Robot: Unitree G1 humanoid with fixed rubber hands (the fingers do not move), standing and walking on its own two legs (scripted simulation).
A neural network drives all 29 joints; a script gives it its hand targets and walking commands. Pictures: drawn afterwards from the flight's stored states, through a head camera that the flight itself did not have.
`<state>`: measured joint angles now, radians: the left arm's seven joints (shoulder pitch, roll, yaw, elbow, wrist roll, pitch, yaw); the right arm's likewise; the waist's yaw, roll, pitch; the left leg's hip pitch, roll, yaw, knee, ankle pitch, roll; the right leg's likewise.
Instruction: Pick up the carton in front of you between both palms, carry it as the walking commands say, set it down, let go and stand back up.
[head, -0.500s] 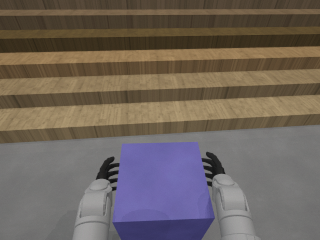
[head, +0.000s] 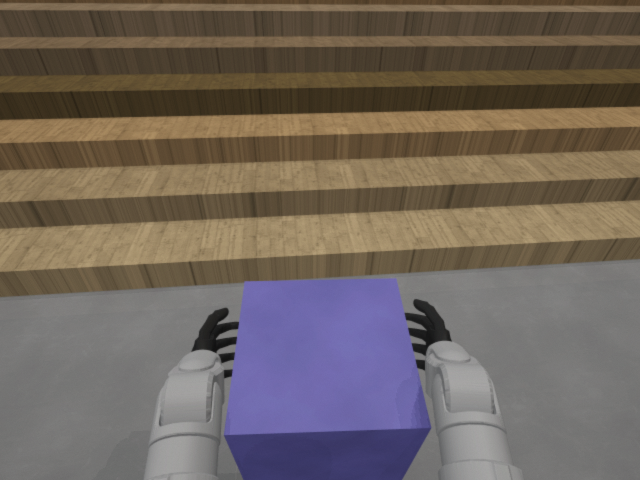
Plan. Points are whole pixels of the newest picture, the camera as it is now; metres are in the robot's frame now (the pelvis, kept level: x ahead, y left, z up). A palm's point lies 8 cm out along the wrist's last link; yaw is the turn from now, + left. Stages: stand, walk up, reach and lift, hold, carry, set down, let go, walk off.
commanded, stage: hold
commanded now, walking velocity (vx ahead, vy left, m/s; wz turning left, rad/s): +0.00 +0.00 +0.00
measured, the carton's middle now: (322, 390) +0.29 +0.00 -0.03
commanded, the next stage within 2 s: carry in 0.92 s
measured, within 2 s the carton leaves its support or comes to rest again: neither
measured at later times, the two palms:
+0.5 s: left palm (207, 360) +0.29 +0.15 +0.05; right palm (437, 350) +0.29 -0.15 +0.05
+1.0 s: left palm (207, 358) +0.29 +0.15 +0.05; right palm (437, 350) +0.29 -0.15 +0.05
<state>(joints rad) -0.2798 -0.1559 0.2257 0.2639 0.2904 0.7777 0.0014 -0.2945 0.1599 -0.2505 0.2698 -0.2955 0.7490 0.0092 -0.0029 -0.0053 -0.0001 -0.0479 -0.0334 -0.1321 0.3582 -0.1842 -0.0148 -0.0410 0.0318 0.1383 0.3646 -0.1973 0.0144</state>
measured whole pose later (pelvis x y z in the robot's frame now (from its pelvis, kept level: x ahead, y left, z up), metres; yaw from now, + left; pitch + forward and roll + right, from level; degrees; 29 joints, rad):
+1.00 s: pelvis +0.01 +0.00 +0.00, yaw -1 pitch -3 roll +0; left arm -0.25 -0.15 0.20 0.21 0.26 0.79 0.01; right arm -0.27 0.15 -0.22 0.22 -0.27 0.77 0.00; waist 0.01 0.00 -0.07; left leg -0.16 -0.02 -0.08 0.44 -0.30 -0.01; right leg -0.16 0.01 0.09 0.47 -0.34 0.01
